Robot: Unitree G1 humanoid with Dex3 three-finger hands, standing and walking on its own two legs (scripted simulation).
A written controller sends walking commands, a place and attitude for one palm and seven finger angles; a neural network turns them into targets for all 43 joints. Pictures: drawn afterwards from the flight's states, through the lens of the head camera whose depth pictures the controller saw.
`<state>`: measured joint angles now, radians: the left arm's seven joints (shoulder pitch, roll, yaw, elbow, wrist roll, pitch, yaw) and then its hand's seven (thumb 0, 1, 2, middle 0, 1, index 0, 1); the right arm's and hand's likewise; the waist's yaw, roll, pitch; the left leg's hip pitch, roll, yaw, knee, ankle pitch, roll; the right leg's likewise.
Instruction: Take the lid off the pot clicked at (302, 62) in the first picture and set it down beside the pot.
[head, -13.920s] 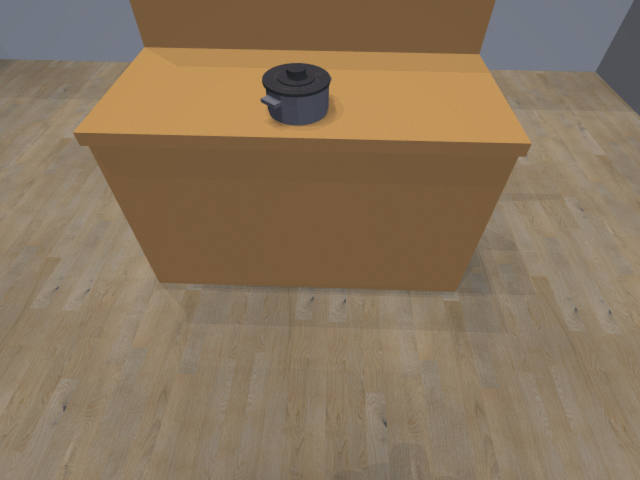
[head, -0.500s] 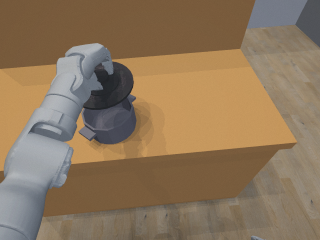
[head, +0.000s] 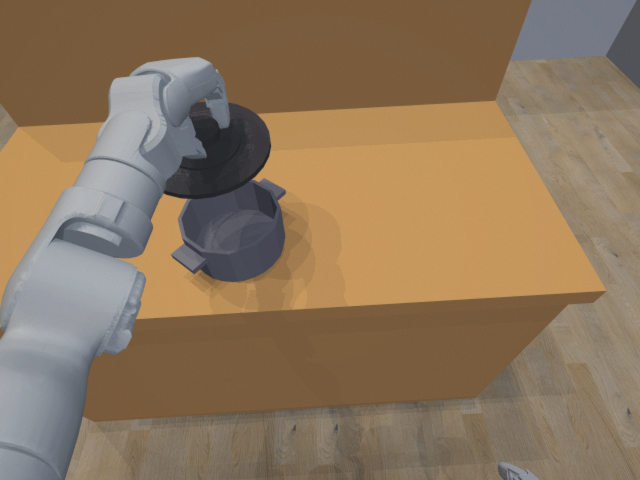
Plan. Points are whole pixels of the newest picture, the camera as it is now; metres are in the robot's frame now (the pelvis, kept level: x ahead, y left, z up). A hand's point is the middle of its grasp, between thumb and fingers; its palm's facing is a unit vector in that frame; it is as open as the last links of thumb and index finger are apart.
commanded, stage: lift the lid straight up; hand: left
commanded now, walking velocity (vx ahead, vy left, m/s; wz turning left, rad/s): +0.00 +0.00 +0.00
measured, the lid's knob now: (200, 132) +0.51 +0.15 +0.17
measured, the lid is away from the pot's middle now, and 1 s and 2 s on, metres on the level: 0.00 0.10 0.21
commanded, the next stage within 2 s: move the lid sideways beside the pot in 0.06 s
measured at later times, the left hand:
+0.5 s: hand (167, 127) +0.49 +0.18 +0.19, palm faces -0.31 -0.08 -0.95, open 8.1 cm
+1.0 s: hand (117, 137) +0.48 +0.24 +0.19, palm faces -0.33 -0.07 -0.94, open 8.1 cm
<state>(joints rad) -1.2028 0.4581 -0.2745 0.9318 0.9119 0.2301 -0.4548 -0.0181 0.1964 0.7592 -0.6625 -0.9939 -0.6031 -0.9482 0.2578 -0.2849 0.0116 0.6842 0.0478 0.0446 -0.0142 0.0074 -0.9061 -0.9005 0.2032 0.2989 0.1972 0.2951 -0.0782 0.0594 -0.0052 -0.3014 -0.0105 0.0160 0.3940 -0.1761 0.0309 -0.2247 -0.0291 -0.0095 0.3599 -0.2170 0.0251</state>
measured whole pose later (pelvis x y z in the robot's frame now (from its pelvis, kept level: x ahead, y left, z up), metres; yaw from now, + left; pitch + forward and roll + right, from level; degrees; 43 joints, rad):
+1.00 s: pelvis +0.00 +0.01 +0.00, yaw +0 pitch +6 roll -1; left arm -1.15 0.64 -0.18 0.92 0.94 0.12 -0.51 -0.02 0.20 0.76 -0.66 -1.00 -0.60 -0.95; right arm 0.26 -0.30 0.01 0.68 0.06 0.09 -0.02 0.01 -0.91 -0.90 0.20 0.30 0.20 0.30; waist -0.08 0.04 0.01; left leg -0.32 -0.01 0.01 0.41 -0.19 0.04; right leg -0.21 -0.02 -0.02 0.32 -0.20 0.03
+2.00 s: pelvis +0.01 +0.01 +0.00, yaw +0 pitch +8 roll -2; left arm -1.15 0.91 -0.05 1.01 0.95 -0.05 -0.58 -0.02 0.20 0.76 -0.66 -1.00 -0.60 -0.95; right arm 0.26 -0.31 0.02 0.70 0.08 0.18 -0.04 0.00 -0.90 -0.90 0.21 0.30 0.20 0.30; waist -0.10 0.02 0.03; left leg -0.39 0.00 0.00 0.47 -0.22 0.04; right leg -0.26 -0.01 -0.02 0.33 -0.20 0.04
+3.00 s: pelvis +0.00 +0.02 -0.01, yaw -1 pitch +10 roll -3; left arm -1.14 0.97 -0.02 1.10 0.97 -0.10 -0.55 -0.02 0.21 0.76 -0.66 -1.00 -0.59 -0.95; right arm 0.30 -0.31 0.03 0.71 0.09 0.18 -0.06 0.00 -0.90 -0.90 0.21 0.30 0.20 0.30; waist -0.13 0.01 0.02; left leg -0.48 0.01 0.00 0.56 -0.25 0.05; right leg -0.34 0.00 -0.01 0.39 -0.22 0.04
